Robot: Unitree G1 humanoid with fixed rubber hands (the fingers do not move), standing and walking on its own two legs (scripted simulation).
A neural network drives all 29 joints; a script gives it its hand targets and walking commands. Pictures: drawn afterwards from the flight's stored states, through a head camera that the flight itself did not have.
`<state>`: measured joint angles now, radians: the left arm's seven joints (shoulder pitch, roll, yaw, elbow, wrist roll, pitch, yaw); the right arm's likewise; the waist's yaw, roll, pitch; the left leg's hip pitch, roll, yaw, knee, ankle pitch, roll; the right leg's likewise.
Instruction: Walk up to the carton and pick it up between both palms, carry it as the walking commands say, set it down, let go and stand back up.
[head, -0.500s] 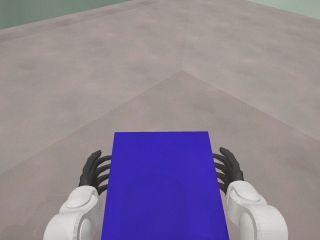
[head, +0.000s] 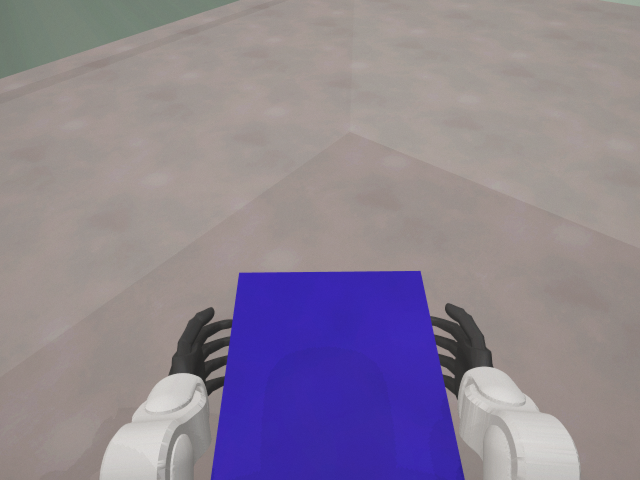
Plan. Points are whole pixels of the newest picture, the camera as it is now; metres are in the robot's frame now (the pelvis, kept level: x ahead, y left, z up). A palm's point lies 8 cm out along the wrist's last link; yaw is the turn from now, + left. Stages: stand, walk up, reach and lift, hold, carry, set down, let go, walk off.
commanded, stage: carry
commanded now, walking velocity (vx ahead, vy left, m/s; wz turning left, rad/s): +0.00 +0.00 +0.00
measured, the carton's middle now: (330, 404) +0.24 -0.01 +0.01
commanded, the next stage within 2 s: none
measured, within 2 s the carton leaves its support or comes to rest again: neither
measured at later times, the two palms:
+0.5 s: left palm (203, 392) +0.22 +0.11 +0.11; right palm (509, 377) +0.21 -0.18 +0.12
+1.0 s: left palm (203, 382) +0.24 +0.12 +0.09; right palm (487, 366) +0.24 -0.17 +0.09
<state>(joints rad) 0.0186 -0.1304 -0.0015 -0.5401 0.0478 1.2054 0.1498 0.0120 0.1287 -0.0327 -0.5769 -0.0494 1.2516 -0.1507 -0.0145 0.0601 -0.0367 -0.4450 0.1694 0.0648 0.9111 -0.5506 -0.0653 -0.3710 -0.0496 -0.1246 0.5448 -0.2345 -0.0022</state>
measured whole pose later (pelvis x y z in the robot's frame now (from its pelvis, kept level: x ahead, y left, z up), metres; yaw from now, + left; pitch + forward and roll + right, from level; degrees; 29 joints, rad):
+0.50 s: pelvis -0.02 -0.03 +0.01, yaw +0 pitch +2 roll +0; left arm -0.02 -0.13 0.03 -0.49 0.06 1.24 0.15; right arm -0.02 0.13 -0.03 -0.50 -0.06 1.25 -0.15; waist -0.01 -0.01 -0.13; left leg -0.26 0.04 0.12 0.47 -0.24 0.01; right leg -0.34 -0.03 -0.13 0.44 -0.14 -0.03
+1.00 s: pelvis -0.01 -0.02 +0.01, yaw +0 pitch +3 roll +0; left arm -0.04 -0.13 0.05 -0.38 0.07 1.12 0.14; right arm -0.05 0.13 -0.04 -0.38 -0.07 1.14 -0.14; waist 0.00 -0.01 -0.10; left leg -0.29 0.03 0.12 0.50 -0.26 0.02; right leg -0.37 -0.04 -0.13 0.48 -0.16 -0.03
